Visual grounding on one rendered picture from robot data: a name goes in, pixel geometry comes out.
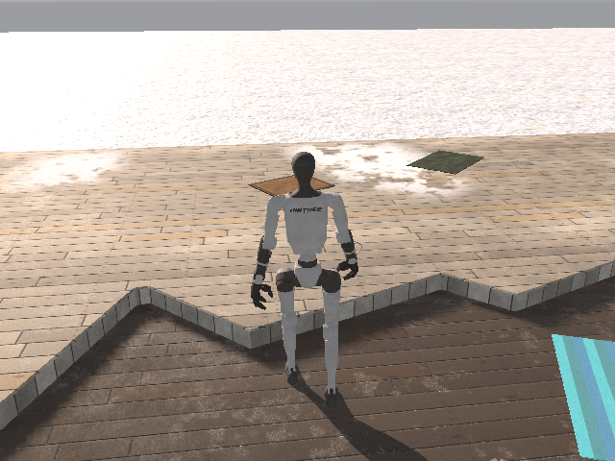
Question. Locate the left robot upper arm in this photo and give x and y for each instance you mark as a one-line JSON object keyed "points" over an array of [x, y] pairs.
{"points": [[271, 219]]}

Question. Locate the right robot foot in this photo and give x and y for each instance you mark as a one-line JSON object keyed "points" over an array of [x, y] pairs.
{"points": [[331, 398]]}

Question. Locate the right robot forearm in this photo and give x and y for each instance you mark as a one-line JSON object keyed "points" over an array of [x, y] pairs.
{"points": [[349, 250]]}

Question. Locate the robot right hand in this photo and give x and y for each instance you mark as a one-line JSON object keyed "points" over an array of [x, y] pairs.
{"points": [[345, 266]]}

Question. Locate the right robot upper arm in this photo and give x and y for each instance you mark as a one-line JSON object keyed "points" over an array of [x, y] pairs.
{"points": [[339, 214]]}

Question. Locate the robot left hand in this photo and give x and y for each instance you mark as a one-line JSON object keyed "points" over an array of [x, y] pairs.
{"points": [[255, 295]]}

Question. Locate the left robot forearm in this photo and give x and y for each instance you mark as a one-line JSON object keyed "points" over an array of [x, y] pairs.
{"points": [[261, 264]]}

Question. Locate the left robot thigh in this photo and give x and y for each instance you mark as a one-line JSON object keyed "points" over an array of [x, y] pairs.
{"points": [[285, 281]]}

